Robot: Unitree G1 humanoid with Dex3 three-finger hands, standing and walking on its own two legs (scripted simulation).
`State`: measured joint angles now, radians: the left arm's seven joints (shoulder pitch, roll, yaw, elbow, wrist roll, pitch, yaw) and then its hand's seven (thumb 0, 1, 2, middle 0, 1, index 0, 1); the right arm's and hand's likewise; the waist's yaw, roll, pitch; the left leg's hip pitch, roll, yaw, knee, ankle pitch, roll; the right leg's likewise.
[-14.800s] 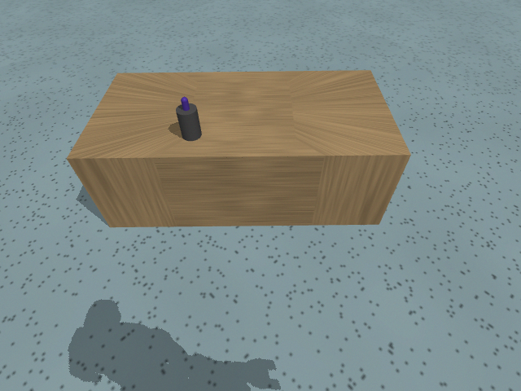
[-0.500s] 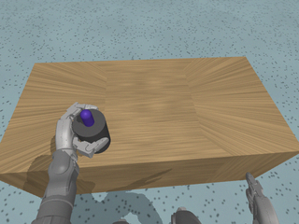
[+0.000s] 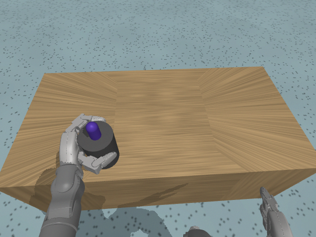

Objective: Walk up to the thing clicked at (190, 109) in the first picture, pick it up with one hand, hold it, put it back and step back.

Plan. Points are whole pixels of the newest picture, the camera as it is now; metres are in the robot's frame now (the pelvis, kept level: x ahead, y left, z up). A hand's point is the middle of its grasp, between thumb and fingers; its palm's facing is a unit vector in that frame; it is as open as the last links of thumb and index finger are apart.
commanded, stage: hold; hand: left
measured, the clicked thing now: (99, 142) +0.34 +0.16 +0.05
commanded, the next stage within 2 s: none
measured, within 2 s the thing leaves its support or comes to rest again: neither
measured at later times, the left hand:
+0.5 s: hand (94, 146) +0.32 +0.17 +0.06, palm faces +0.14 -0.99 -0.01, open 10.8 cm
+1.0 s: hand (95, 142) +0.33 +0.16 +0.06, palm faces +0.12 -0.99 -0.01, open 10.8 cm
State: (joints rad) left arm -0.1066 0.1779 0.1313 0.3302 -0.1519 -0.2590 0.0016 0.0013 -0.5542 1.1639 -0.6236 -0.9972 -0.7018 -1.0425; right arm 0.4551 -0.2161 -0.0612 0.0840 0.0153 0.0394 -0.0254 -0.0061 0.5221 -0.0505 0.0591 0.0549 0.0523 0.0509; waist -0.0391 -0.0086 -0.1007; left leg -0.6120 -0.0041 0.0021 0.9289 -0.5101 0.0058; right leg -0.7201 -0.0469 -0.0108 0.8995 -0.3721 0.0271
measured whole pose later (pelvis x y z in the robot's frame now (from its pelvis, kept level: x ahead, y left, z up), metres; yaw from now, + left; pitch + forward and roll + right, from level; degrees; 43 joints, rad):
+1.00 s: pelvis -0.01 +0.00 +0.01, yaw +0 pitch +9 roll +0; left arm -0.12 0.18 0.13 0.34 -0.16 -0.21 -0.01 0.00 -0.55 1.16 -0.62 -0.99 -0.70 -1.04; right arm 0.39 -0.21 -0.06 0.25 0.02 -0.01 -0.04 -0.01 0.52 -0.05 0.06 0.06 0.05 0.05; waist -0.03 0.00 -0.07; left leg -0.54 0.00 0.00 0.86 -0.47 0.00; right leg -0.64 -0.05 -0.01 0.83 -0.34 0.02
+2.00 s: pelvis +0.00 +0.00 +0.01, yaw +1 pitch +9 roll +0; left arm -0.07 0.18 0.13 0.33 -0.16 -0.26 -0.02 0.00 -0.55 1.16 -0.62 -0.99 -0.70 -1.04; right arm 0.36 -0.21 -0.06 0.29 0.01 -0.03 -0.04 -0.01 0.52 -0.06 0.06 0.06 0.05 0.05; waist -0.03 0.00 -0.07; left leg -0.53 0.00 -0.01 0.85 -0.47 0.00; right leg -0.63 -0.05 -0.03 0.82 -0.34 0.02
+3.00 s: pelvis -0.03 +0.00 -0.03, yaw +0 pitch +19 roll -1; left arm -0.55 0.31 0.28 0.93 -0.10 -0.53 -0.02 0.00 -0.54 1.15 -0.63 -0.97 -0.71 -1.02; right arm 0.40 -0.24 -0.03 0.05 -0.05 -0.07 0.03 -0.01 0.53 -0.05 0.06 0.06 0.05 0.05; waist -0.17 -0.05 -0.07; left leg -0.92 0.00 -0.02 1.11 -0.52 0.00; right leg -1.00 -0.04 -0.03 1.03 -0.36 0.02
